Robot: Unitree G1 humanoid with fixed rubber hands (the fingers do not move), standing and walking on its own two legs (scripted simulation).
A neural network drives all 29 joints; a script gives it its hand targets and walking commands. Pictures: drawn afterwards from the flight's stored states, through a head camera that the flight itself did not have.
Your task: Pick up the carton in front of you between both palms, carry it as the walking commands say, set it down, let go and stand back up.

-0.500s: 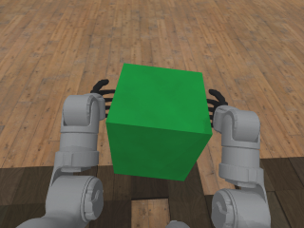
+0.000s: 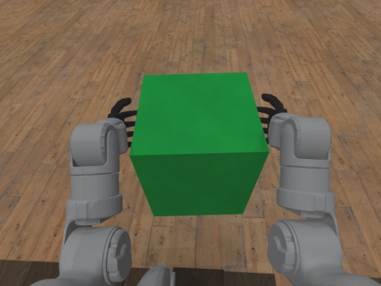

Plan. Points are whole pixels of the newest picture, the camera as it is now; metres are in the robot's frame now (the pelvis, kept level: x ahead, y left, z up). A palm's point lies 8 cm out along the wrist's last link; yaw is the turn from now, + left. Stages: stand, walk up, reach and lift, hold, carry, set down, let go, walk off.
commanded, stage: carry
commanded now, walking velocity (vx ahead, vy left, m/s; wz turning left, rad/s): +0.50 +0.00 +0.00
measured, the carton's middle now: (196, 149) +0.39 +0.01 +0.09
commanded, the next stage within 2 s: none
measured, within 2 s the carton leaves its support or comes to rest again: neither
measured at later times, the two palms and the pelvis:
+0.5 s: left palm (135, 36) +0.67 +0.18 +0.21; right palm (251, 37) +0.65 -0.12 +0.22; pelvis +0.28 +0.06 +0.04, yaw +0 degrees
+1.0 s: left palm (149, 43) +0.94 +0.22 +0.07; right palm (226, 39) +0.97 -0.08 +0.07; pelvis +0.60 +0.04 -0.02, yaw +1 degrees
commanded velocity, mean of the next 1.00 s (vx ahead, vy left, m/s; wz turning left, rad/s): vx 0.50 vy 0.00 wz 0.00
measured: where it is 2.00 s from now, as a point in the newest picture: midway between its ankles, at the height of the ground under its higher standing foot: (194, 136)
